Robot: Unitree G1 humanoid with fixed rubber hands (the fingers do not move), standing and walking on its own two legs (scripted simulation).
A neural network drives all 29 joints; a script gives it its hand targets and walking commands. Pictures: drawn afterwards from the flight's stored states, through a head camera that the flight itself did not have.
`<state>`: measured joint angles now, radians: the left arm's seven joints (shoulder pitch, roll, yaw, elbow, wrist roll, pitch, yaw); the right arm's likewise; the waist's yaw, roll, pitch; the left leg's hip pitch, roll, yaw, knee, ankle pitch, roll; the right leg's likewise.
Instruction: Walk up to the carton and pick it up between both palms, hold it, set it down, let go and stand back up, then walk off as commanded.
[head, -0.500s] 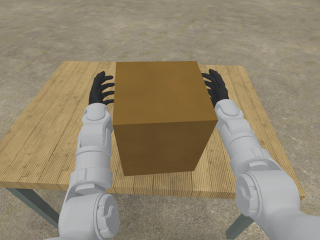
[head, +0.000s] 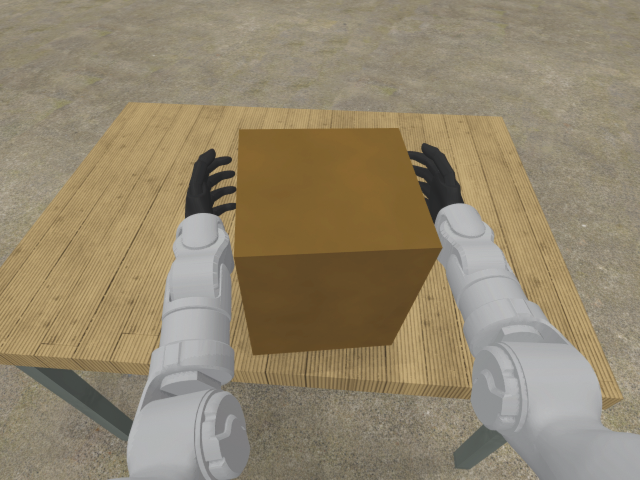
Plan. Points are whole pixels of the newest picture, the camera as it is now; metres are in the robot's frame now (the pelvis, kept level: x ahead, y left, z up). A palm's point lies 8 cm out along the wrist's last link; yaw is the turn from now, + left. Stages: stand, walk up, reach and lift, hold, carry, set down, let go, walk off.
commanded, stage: set down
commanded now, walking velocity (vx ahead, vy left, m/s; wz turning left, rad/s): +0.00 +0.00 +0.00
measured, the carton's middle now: (322, 247) +0.41 +0.02 +0.06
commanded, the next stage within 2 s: none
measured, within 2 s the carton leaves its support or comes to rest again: rests again in 1.06 s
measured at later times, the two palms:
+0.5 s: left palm (207, 226) +0.40 +0.16 +0.12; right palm (440, 208) +0.43 -0.14 +0.12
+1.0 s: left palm (209, 242) +0.39 +0.16 +0.10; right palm (437, 221) +0.42 -0.14 +0.10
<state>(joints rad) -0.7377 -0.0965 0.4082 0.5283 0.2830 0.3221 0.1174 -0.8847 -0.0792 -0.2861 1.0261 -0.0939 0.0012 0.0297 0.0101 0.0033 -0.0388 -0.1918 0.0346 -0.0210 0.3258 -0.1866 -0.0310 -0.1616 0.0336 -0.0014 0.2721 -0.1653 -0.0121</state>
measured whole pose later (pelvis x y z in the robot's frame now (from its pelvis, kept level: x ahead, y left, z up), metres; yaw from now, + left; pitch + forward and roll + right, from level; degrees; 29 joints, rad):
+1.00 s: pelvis +0.00 +0.00 +0.00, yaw +0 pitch +4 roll -1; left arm -0.69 -0.15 0.50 0.61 0.35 0.17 0.10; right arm -0.85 -0.02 -0.46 1.03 -0.29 -0.08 0.07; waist 0.03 0.00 -0.02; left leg -0.19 0.04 -0.01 0.32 -0.19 -0.03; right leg -0.17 0.04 0.00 0.27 -0.17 -0.01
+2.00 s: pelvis +0.01 +0.00 +0.00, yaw +0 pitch +4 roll +0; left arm -0.66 -0.16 0.54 0.61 0.38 0.11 0.06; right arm -0.82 0.01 -0.50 1.03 -0.34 -0.13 0.08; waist 0.03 0.00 -0.01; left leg -0.19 0.04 0.01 0.31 -0.19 -0.03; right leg -0.17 0.04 0.00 0.27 -0.17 -0.02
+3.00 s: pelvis +0.00 -0.01 +0.00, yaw -1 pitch +8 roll -1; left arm -0.63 -0.06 0.28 0.86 0.16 -0.06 0.21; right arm -0.82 -0.27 0.13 1.27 0.31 -0.23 0.04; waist 0.06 0.01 -0.09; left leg -0.30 0.06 0.01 0.35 -0.18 -0.04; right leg -0.26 0.05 0.00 0.28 -0.15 -0.03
